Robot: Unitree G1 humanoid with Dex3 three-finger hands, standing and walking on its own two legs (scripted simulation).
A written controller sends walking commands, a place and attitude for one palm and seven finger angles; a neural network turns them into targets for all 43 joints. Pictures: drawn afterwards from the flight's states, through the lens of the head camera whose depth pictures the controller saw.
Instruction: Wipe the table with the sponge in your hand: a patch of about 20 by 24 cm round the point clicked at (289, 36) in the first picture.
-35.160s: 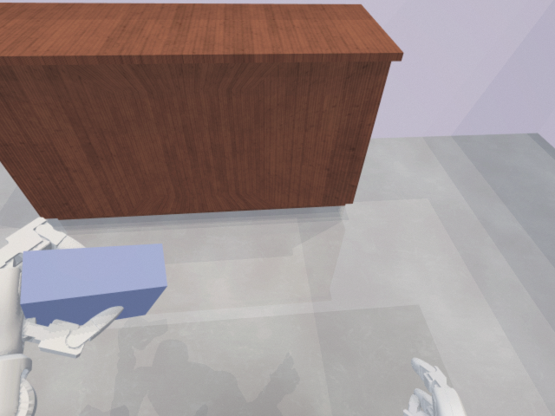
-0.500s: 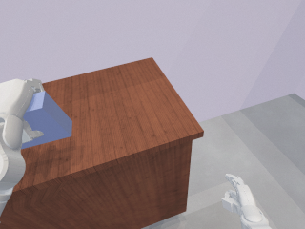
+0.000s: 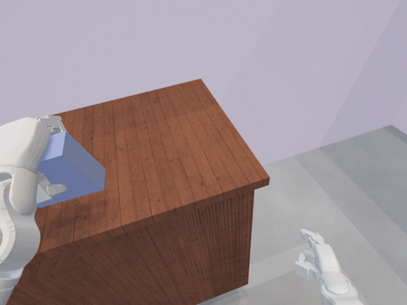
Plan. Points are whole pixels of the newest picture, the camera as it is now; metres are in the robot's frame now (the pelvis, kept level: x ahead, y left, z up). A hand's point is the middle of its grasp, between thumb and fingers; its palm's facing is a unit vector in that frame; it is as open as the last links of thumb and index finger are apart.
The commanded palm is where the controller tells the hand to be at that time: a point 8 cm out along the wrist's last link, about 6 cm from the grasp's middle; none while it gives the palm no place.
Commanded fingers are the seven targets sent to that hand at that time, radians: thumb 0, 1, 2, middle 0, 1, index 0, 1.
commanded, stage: bring the sponge back beside the body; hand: left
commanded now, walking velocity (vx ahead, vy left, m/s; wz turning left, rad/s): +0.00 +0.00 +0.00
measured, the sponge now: (59, 178) +0.24 +0.31 +0.17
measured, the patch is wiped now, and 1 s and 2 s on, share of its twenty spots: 0.95 0.95 0.95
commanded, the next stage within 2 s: step back with the hand held close in 1.08 s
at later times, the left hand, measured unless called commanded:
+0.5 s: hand (53, 172) +0.22 +0.28 +0.22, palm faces +0.30 -0.10 -0.95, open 9.2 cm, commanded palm +0.16 +0.28 +0.28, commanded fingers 0.00 0.10 1.30 -1.20 -1.60 -1.20 -1.60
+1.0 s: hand (57, 180) +0.20 +0.26 +0.22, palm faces +0.35 -0.13 -0.93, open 9.2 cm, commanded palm +0.14 +0.27 +0.28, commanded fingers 0.00 0.10 1.30 -1.20 -1.60 -1.20 -1.60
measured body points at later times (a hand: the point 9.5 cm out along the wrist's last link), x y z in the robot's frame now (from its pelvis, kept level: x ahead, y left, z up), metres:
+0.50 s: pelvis +0.00 -0.01 +0.00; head -0.03 -0.06 +0.44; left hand +0.20 +0.28 +0.27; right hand +0.27 -0.19 -0.07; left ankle +0.01 +0.11 -0.74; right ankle +0.00 -0.10 -0.74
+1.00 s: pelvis -0.01 -0.01 +0.00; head -0.06 -0.07 +0.44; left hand +0.18 +0.26 +0.27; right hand +0.25 -0.20 -0.06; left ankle +0.01 +0.11 -0.74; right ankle +0.00 -0.10 -0.74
